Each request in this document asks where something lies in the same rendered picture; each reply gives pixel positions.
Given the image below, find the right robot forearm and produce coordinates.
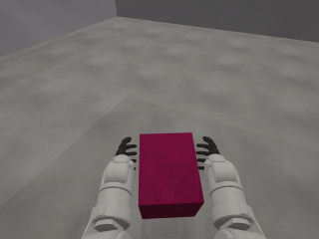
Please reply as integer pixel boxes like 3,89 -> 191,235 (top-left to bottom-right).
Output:
204,153 -> 266,239

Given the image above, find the carton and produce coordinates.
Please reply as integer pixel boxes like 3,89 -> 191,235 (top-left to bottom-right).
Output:
138,132 -> 204,219

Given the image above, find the left robot upper arm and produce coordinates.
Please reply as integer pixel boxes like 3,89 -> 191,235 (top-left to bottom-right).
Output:
83,229 -> 132,239

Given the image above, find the left robot forearm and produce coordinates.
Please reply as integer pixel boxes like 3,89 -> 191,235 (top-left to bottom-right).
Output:
81,154 -> 135,239

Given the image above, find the right robot upper arm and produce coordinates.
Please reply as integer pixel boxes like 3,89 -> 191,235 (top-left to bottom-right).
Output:
213,227 -> 265,239

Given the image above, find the robot left hand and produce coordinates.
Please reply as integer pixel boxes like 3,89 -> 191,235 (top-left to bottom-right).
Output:
115,136 -> 138,170

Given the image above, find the robot right hand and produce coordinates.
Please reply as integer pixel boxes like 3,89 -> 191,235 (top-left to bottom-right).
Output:
196,136 -> 220,170

